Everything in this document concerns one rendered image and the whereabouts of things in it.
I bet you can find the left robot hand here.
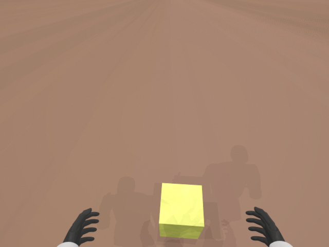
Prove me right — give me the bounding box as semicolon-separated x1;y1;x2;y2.
63;208;99;246

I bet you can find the right robot hand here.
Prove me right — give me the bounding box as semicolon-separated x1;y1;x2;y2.
246;207;285;247

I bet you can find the carton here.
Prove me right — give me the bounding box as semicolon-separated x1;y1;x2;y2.
159;183;204;239

